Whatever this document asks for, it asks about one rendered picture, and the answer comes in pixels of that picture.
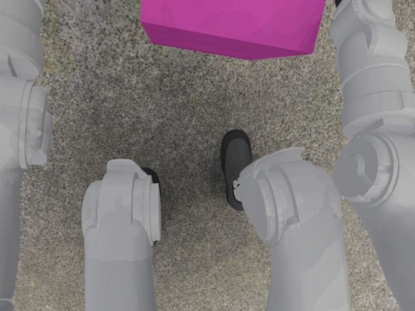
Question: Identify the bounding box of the right robot upper arm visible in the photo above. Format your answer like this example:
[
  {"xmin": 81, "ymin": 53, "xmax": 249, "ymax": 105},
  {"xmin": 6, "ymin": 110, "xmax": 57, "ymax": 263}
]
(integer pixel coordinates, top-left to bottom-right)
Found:
[{"xmin": 333, "ymin": 132, "xmax": 415, "ymax": 311}]

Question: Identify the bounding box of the left robot forearm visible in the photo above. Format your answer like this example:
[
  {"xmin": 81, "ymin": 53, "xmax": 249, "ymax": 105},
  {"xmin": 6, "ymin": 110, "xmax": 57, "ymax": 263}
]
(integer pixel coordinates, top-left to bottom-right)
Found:
[{"xmin": 0, "ymin": 0, "xmax": 45, "ymax": 80}]

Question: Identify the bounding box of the robot right shin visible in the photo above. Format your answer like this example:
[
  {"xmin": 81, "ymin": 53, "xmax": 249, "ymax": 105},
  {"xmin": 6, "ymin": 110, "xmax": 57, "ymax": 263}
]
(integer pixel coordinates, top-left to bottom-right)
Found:
[{"xmin": 233, "ymin": 147, "xmax": 342, "ymax": 223}]

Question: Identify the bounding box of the right robot forearm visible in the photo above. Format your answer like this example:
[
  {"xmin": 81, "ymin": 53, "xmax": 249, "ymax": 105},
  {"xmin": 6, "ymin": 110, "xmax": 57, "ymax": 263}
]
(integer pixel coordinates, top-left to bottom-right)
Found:
[{"xmin": 329, "ymin": 0, "xmax": 415, "ymax": 139}]

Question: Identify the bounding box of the robot left thigh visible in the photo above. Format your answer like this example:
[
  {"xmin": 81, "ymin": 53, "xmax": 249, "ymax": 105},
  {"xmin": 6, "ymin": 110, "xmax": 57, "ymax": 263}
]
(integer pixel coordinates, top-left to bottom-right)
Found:
[{"xmin": 84, "ymin": 172, "xmax": 161, "ymax": 311}]

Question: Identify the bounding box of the left robot upper arm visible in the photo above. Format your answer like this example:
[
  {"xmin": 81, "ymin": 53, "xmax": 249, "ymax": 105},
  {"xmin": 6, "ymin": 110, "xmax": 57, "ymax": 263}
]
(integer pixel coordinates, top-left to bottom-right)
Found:
[{"xmin": 0, "ymin": 75, "xmax": 53, "ymax": 311}]

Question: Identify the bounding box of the carton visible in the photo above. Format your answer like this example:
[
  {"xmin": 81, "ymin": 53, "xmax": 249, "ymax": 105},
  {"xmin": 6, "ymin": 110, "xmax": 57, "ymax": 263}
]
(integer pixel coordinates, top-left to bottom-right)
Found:
[{"xmin": 141, "ymin": 0, "xmax": 326, "ymax": 60}]

